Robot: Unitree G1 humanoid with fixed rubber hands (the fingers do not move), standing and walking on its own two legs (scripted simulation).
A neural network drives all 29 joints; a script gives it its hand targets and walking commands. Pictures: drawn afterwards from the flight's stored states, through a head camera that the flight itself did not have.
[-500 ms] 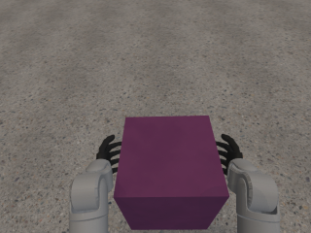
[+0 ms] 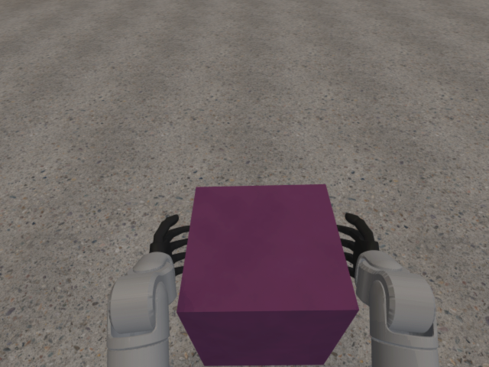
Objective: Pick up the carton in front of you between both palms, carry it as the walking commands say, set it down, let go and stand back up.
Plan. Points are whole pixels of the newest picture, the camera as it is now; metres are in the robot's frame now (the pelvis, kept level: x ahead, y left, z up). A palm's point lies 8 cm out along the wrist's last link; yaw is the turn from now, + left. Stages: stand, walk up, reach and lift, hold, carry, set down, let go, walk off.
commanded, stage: carry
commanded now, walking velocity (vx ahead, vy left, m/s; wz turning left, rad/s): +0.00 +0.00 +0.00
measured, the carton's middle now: (262, 279) +0.28 +0.00 +0.01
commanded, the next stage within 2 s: hold in 1.14 s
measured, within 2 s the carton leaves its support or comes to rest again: neither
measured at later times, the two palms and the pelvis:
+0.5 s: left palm (156, 301) +0.22 +0.16 +0.06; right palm (365, 300) +0.22 -0.14 +0.06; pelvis -0.04 +0.00 +0.00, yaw +0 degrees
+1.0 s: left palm (163, 307) +0.22 +0.15 +0.03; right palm (361, 307) +0.22 -0.15 +0.03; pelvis -0.07 +0.00 +0.00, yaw +0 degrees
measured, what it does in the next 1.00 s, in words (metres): shifts its weight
